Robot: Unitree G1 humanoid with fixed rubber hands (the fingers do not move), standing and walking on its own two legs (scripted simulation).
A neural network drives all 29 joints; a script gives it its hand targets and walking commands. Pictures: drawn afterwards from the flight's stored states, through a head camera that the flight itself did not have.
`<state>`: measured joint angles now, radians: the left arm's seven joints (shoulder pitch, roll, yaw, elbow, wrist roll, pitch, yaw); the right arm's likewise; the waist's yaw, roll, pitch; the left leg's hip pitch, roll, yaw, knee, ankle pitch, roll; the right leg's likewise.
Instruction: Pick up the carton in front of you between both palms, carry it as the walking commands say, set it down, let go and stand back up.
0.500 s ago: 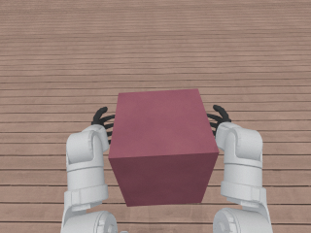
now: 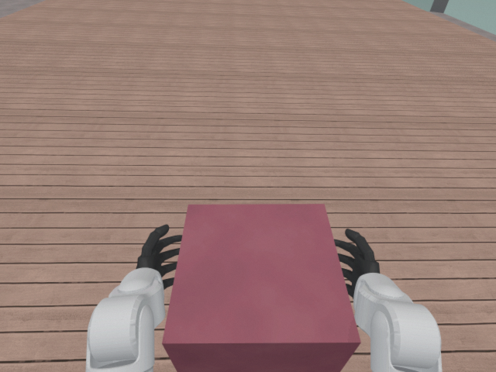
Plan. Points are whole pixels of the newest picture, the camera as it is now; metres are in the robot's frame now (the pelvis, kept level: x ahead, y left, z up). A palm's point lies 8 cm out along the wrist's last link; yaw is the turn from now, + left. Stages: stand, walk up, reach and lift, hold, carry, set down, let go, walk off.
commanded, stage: carry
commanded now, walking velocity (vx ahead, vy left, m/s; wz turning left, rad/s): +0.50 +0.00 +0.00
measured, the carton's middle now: (256, 304) +0.25 +0.00 +0.02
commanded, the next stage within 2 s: none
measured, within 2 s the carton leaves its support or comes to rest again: neither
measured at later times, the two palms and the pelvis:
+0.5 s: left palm (204, 168) +0.53 +0.10 +0.07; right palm (336, 169) +0.55 -0.20 +0.06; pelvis +0.31 -0.06 +0.00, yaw +3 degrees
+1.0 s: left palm (196, 95) +0.88 +0.16 +0.08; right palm (295, 96) +0.87 -0.14 +0.09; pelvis +0.63 +0.02 +0.00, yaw -1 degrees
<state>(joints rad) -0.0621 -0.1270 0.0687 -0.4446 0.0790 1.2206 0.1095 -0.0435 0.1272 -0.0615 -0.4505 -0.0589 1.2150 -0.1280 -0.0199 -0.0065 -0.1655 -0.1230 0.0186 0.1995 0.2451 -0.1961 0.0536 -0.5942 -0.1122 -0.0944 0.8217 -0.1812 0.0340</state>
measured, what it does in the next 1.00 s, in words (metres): walks ahead: right foot, then left foot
